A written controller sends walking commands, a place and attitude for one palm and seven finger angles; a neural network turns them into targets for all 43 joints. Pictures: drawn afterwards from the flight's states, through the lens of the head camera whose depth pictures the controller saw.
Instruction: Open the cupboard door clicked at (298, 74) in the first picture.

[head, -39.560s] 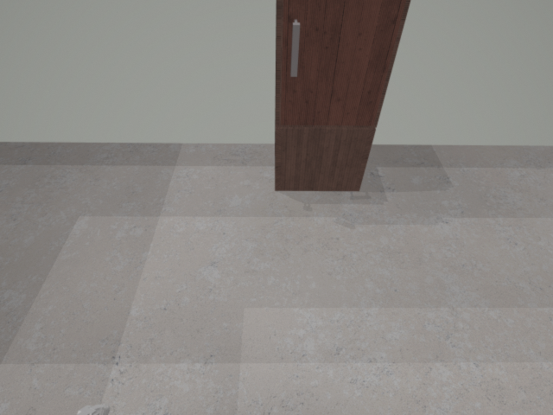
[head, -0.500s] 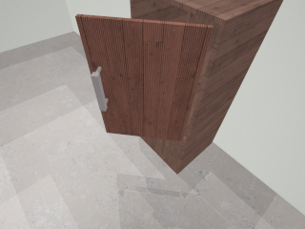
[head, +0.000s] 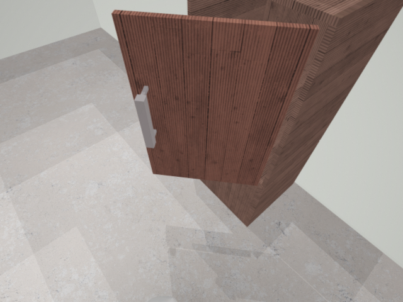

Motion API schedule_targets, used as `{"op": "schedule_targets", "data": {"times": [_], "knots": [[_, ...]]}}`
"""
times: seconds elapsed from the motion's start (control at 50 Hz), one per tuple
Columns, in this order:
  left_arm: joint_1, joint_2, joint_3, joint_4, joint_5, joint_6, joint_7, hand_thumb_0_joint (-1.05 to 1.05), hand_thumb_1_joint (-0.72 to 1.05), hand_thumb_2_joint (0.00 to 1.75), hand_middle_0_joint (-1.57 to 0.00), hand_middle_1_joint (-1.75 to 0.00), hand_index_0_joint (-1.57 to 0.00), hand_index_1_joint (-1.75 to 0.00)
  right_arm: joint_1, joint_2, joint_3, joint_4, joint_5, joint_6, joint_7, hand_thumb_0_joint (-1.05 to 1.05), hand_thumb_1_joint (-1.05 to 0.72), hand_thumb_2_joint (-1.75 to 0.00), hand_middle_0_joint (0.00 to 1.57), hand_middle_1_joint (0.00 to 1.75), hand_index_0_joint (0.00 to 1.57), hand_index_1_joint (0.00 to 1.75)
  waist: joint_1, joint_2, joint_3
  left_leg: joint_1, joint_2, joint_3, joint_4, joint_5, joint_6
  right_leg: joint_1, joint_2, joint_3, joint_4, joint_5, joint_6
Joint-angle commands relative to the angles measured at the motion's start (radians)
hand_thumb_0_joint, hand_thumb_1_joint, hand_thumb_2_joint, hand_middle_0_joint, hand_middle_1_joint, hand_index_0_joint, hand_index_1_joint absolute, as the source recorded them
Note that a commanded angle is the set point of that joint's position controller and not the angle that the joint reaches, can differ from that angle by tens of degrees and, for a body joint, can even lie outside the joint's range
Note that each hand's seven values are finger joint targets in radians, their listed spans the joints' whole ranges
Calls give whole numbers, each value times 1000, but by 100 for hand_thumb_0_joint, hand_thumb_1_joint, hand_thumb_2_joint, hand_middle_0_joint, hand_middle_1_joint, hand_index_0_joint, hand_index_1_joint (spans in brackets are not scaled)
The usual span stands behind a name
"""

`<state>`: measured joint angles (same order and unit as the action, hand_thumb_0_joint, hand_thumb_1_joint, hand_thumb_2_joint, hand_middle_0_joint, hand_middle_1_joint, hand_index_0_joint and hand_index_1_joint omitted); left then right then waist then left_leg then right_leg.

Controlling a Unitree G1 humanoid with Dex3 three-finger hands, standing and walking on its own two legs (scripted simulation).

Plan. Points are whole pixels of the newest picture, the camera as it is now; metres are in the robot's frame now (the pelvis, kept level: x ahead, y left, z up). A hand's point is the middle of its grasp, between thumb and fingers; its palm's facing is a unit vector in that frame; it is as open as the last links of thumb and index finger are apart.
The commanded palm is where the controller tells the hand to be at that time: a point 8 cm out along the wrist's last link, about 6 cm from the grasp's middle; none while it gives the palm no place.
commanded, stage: come to a stop and stand still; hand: left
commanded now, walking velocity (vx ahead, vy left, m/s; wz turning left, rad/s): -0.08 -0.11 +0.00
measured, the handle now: (148, 118) +0.55 +0.20 +0.00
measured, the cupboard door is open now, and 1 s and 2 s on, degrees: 42 42 42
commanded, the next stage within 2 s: look again from close up in 0.86 s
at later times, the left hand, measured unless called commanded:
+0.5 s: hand out of the picture +0.07 +0.20 -0.16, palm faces -0.01 -0.97 -0.23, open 7.4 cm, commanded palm none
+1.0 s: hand out of the picture -0.04 +0.14 -0.17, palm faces +0.04 -0.99 -0.15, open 7.4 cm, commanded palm none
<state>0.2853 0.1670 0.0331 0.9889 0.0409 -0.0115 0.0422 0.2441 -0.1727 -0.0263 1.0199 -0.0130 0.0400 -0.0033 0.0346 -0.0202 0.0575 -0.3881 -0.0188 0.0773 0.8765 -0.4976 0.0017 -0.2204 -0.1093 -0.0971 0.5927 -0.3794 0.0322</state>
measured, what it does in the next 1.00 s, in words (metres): steps on the spot: right foot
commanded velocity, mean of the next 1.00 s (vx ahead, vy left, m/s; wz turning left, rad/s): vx -0.01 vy -0.05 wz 0.00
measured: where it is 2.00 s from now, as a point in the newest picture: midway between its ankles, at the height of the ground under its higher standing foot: outside the picture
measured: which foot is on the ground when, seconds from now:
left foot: down 0.00-1.00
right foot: down 0.00-0.08, up 0.10-0.46, down 0.48-1.00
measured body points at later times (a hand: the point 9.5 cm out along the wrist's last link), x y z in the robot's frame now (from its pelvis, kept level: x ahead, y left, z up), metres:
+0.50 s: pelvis -0.01 +0.01 +0.00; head +0.01 +0.00 +0.45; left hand +0.07 +0.25 -0.14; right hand +0.00 -0.23 -0.15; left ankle +0.03 +0.13 -0.73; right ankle -0.03 -0.10 -0.73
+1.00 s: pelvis -0.02 -0.01 +0.01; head +0.00 -0.01 +0.46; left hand -0.05 +0.19 -0.15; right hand -0.03 -0.22 -0.15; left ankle +0.00 +0.13 -0.73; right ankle -0.03 -0.10 -0.73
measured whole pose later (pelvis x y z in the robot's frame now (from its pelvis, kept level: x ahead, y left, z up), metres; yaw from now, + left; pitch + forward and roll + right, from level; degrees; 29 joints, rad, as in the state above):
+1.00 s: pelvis -0.02 -0.01 +0.01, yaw +0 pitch -1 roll +0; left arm 0.34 0.10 0.00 1.12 0.02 -0.02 0.04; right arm 0.29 -0.12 0.00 1.14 -0.01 0.02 -0.03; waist 0.01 0.01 0.04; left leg -0.26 0.06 0.01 0.52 -0.24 -0.03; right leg -0.16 0.04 -0.07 0.44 -0.27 -0.05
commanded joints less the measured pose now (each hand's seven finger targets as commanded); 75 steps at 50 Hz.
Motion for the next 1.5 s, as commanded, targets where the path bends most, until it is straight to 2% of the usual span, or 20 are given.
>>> {"op": "schedule_targets", "data": {"times": [0.0,0.02,0.04,0.06,0.08,0.22,0.38,0.42,0.44,0.46,0.5,0.56,0.66,0.92,0.94,0.96,1.0,1.12,1.2,1.48], "knots": [[12,184,39,-37,-10,6,6,0,90,90,-20,-30,-20,-30,89,-23,-11,-40,5,-47,4,0,-90,-90,20,30,20,30,-57,-165,-53,196,6,42,-347,324,-21,-73,-112,75,-78,448,-111],[15,159,34,-44,-10,12,3,0,90,90,-20,-30,-20,-30,133,-50,-17,-20,1,-56,1,0,-90,-90,20,30,20,30,-67,-58,-73,288,44,4,-403,445,-14,-110,-58,46,14,305,-73],[46,118,29,-48,-23,22,2,0,90,90,-20,-30,-20,-30,148,-127,-26,-24,-8,-65,-3,0,-90,-90,20,30,20,30,-53,175,-103,305,211,-190,-451,680,48,-159,17,1,94,30,-18],[62,95,22,-56,-28,27,4,0,90,90,-20,-30,-20,-30,142,-180,-32,-38,-12,-63,-11,0,-90,-90,20,30,20,30,-55,258,-102,230,338,-324,-525,738,138,-136,60,15,181,-210,-8],[23,122,25,-51,-27,26,5,0,90,90,-20,-30,-20,-30,107,-209,-36,-39,-13,-72,-27,0,-90,-90,20,30,20,30,-60,232,-77,213,358,-406,-569,737,182,-152,67,66,261,-246,-24],[-8,82,23,-31,-21,47,-26,0,90,90,-20,-30,-20,-30,50,-158,-33,-30,-19,-58,-51,0,-90,-90,20,30,20,30,-56,132,-82,265,336,-266,-518,883,201,-199,67,85,330,-125,-18],[-9,55,21,-46,-24,39,-26,0,90,90,-20,-30,-20,-30,31,-169,-45,-33,-21,-46,-37,0,-90,-90,20,30,20,30,-43,177,-112,193,285,-244,-539,564,159,-39,90,54,36,-17,-32],[36,76,20,-27,-20,22,-19,0,90,90,-20,-30,-20,-30,30,-131,-37,-27,-11,-45,-30,0,-90,-90,20,30,20,30,-15,71,-89,82,222,-202,-477,420,99,114,82,65,-192,138,-33],[43,112,22,-22,-16,13,-13,0,90,90,-20,-30,-20,-30,31,-90,-26,-32,-2,-45,-25,0,-90,-90,20,30,20,30,-15,-38,-70,2,148,-130,-406,263,40,150,-23,187,-278,141,-58],[24,163,20,-24,-18,8,-12,0,90,90,-20,-30,-20,-30,16,-40,-10,-45,3,-39,-19,0,-90,-90,20,30,20,30,-31,-162,-40,-4,67,-48,-360,116,-6,55,-149,298,-338,103,-118],[-21,167,16,-37,-21,1,-12,0,90,90,-20,-30,-20,-30,-4,-46,-7,-32,-10,-24,-15,0,-90,-90,20,30,20,30,-28,-222,0,53,63,-53,-280,104,-8,-86,-143,322,-380,49,-167],[-38,113,3,-17,-29,-8,-13,0,90,90,-20,-30,-20,-30,77,-30,1,36,-8,-34,-18,0,-90,-90,20,30,20,30,-62,-108,-12,161,71,-49,-339,261,-12,-80,-72,209,-291,213,-148],[13,94,-3,22,-36,-2,-14,0,90,90,-20,-30,-20,-30,84,-38,12,79,-5,-48,-25,0,-90,-90,20,30,20,30,-34,50,28,163,118,-94,-472,376,-6,-44,3,164,-261,149,-83],[101,50,-16,97,-32,-11,-8,0,90,90,-20,-30,-20,-30,98,-10,16,112,1,-52,-34,0,-90,-90,20,30,20,30,-31,15,34,199,115,-87,-501,354,-2,-26,10,159,-295,152,-79],[209,79,-13,136,-14,-42,31,0,90,90,-20,-30,-20,-30,-39,-56,9,38,8,-66,-24,0,-90,-90,20,30,20,30,28,-5,50,93,96,-51,-239,274,-30,-6,-79,293,-298,709,-1],[148,121,-10,85,-17,-51,27,0,90,90,-20,-30,-20,-30,43,3,10,2,6,-51,-19,0,-90,-90,20,30,20,30,-57,1,-26,65,73,-85,-191,130,-8,34,-136,292,-282,635,-51],[88,99,-12,53,-15,-54,19,0,90,90,-20,-30,-20,-30,91,7,8,6,6,-52,-12,0,-90,-90,20,30,20,30,-77,-8,-71,118,64,-58,-241,163,-7,5,-84,236,-261,413,-151],[106,45,-20,70,-22,-27,11,0,90,90,-20,-30,-20,-30,100,-36,20,11,0,-76,-24,0,-90,-90,20,30,20,30,-35,131,45,95,130,-150,-468,366,42,-11,36,138,-171,174,-86],[99,51,-26,67,-25,-17,2,0,90,90,-20,-30,-20,-30,90,-66,21,-2,-1,-71,-24,0,-90,-90,20,30,20,30,-33,7,54,95,117,-159,-514,249,44,-20,36,145,-192,91,-77],[50,104,-21,55,-28,-12,-3,0,90,90,-20,-30,-20,-30,78,-98,25,36,-1,-81,-24,0,-90,-90,20,30,20,30,-25,26,-12,160,116,-143,-520,385,45,33,15,137,-181,201,-67]]}}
